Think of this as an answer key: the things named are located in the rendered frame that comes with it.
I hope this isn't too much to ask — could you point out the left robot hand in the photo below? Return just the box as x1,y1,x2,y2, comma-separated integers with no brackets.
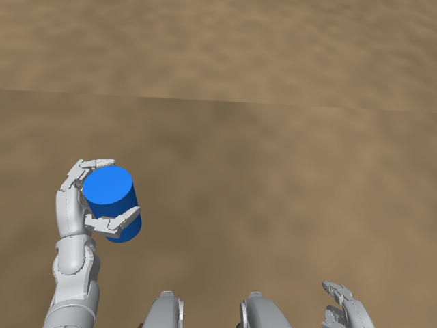
55,159,141,239

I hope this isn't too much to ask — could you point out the left robot arm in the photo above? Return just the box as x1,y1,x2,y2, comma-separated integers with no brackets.
43,234,100,328

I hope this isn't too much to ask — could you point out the can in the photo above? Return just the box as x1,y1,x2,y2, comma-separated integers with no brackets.
83,166,142,243

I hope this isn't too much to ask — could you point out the right robot hand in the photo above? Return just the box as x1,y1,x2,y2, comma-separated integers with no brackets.
322,280,375,328

